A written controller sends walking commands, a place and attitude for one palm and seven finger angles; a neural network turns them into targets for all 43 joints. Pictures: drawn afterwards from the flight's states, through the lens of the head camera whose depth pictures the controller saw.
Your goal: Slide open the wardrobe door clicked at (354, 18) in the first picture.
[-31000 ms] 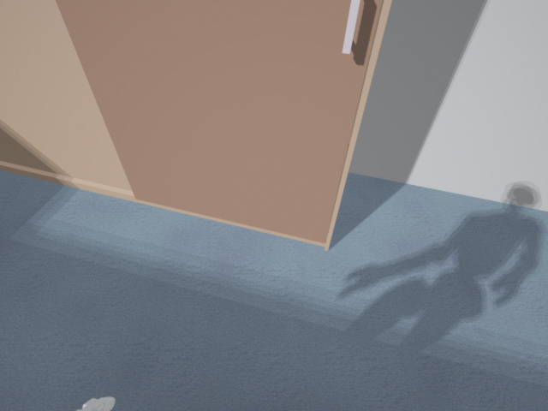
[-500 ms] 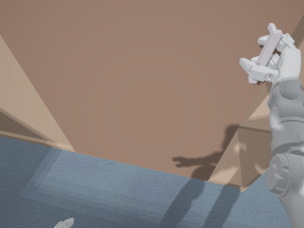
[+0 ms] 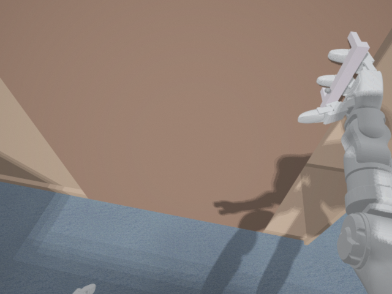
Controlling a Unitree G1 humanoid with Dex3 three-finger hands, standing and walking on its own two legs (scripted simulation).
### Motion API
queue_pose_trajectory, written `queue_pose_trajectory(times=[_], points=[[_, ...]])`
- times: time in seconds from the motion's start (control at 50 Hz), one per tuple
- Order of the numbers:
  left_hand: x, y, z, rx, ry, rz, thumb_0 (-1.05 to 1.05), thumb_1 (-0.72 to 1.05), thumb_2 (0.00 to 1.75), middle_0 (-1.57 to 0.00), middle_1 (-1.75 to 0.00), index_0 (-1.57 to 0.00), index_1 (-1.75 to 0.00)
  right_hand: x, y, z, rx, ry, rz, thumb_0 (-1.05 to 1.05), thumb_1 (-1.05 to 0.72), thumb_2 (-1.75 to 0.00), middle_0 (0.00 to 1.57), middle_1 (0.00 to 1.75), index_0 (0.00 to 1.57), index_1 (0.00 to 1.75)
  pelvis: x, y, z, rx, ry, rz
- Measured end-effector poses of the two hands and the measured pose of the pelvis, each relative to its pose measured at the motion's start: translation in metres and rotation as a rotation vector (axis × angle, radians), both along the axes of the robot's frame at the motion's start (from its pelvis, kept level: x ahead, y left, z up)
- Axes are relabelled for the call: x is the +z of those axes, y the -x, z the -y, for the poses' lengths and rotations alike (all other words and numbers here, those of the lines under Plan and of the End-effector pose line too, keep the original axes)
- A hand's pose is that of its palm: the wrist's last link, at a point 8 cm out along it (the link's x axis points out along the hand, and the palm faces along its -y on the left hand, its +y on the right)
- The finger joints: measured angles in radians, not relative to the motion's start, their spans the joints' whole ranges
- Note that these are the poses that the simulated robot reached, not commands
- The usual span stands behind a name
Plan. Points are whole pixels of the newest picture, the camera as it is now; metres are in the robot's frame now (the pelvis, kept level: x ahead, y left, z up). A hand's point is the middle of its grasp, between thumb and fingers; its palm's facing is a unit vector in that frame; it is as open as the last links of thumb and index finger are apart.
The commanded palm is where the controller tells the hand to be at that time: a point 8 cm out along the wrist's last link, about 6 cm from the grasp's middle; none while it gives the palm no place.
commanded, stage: slip the hand off the handle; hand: right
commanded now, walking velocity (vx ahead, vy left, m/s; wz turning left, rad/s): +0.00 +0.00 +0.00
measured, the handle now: (339, 74) +0.51 -0.21 +0.21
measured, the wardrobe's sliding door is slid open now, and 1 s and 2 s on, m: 0.22 0.22 0.22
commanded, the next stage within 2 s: draw the hand back to the body in 1.58 s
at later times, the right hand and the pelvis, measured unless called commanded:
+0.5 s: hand (385, 101) +0.44 -0.28 +0.20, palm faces +0.22 +0.97 -0.13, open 14.6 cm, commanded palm +0.42 -0.31 +0.20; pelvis +0.01 +0.00 +0.00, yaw -1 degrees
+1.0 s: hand (387, 126) +0.37 -0.25 +0.21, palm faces +0.23 +0.97 -0.12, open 14.7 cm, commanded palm +0.34 -0.29 +0.20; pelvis +0.01 -0.01 +0.00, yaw +0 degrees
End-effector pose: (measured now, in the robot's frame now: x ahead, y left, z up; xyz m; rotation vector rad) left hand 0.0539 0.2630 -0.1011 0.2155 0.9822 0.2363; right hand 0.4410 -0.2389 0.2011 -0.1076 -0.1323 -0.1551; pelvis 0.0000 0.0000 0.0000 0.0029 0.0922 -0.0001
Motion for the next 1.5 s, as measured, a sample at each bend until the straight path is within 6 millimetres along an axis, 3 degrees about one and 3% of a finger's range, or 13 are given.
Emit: queue_pose_trajectory(times=[0.12, 0.22, 0.42, 0.52, 0.64, 0.76, 0.84, 1.04, 1.18, 1.32, 1.5], points=[[0.004, -0.025, 0.002, -0.017, -0.003, 0.046, 0.01, 0.90, 0.90, -0.20, -0.30, -0.20, -0.30, 0.001, -0.002, 0.004, 0.011, -0.001, -0.007, -0.01, 0.55, -0.20, 0.44, 1.25, 0.33, 1.21, 0.000, -0.003, -0.001, -0.001, 0.001, -0.003], [0.008, -0.034, 0.001, -0.006, -0.003, 0.077, 0.01, 0.90, 0.90, -0.20, -0.30, -0.20, -0.30, 0.002, 0.000, 0.012, 0.000, -0.006, -0.014, -0.01, 0.55, -0.20, 0.44, 1.22, 0.33, 1.20, 0.001, -0.005, -0.002, 0.009, 0.003, -0.001], [0.006, -0.020, -0.003, 0.009, -0.021, 0.018, 0.01, 0.90, 0.90, -0.20, -0.30, -0.20, -0.30, 0.005, 0.024, 0.076, -0.097, 0.032, -0.023, -0.01, 0.55, -0.20, 0.31, 1.17, 0.27, 1.16, 0.001, -0.007, -0.002, 0.001, -0.003, 0.006], [0.005, -0.010, -0.005, -0.001, -0.055, -0.039, 0.01, 0.90, 0.90, -0.20, -0.30, -0.20, -0.30, 0.006, 0.029, 0.092, -0.050, 0.024, -0.025, -0.01, 0.55, -0.20, 0.27, 1.15, 0.26, 1.15, 0.000, -0.006, 0.003, -0.019, -0.012, 0.000], [0.004, -0.010, 0.001, -0.007, -0.064, -0.040, 0.01, 0.90, 0.90, -0.20, -0.30, -0.20, -0.30, 0.008, 0.023, 0.077, 0.024, 0.010, 0.012, -0.01, 0.55, -0.20, 0.25, 1.15, 0.25, 1.15, -0.001, -0.008, 0.012, -0.022, -0.016, -0.011], [0.003, -0.027, 0.017, -0.002, -0.010, 0.038, 0.01, 0.90, 0.90, -0.20, -0.30, -0.20, -0.30, -0.004, 0.029, 0.053, 0.044, -0.016, 0.021, -0.01, 0.55, -0.20, 0.25, 1.15, 0.25, 1.15, 0.000, -0.014, 0.019, 0.005, -0.009, 0.000], [0.006, -0.046, 0.030, -0.014, 0.032, 0.105, 0.01, 0.90, 0.90, -0.20, -0.30, -0.20, -0.30, -0.009, 0.046, 0.052, -0.001, -0.002, 0.025, -0.01, 0.55, -0.20, 0.25, 1.15, 0.25, 1.15, 0.001, -0.016, 0.019, 0.020, -0.005, 0.018], [0.021, -0.108, 0.046, -0.138, 0.062, 0.251, 0.01, 0.90, 0.90, -0.20, -0.30, -0.20, -0.30, 0.010, 0.113, 0.062, -0.056, 0.035, 0.058, -0.01, 0.55, -0.20, 0.25, 1.15, 0.25, 1.15, 0.003, -0.011, 0.010, -0.019, -0.006, 0.076], [0.036, -0.137, 0.045, -0.193, 0.040, 0.342, 0.01, 0.90, 0.90, -0.20, -0.30, -0.20, -0.30, -0.002, 0.133, 0.048, -0.038, 0.017, -0.008, -0.01, 0.55, -0.20, 0.25, 1.15, 0.25, 1.15, 0.003, 0.000, 0.001, -0.047, -0.001, 0.099], [0.042, -0.135, 0.037, -0.196, 0.035, 0.372, 0.01, 0.90, 0.90, -0.20, -0.30, -0.20, -0.30, 0.005, 0.142, 0.042, -0.054, 0.025, 0.052, -0.01, 0.55, -0.20, 0.25, 1.15, 0.25, 1.15, 0.003, 0.002, -0.010, -0.041, 0.002, 0.114], [0.025, -0.106, 0.016, -0.139, 0.028, 0.291, 0.01, 0.90, 0.90, -0.20, -0.30, -0.20, -0.30, 0.008, 0.142, 0.058, -0.073, 0.031, 0.005, -0.01, 0.55, -0.20, 0.25, 1.15, 0.25, 1.15, 0.003, 0.002, -0.017, -0.035, 0.003, 0.112]])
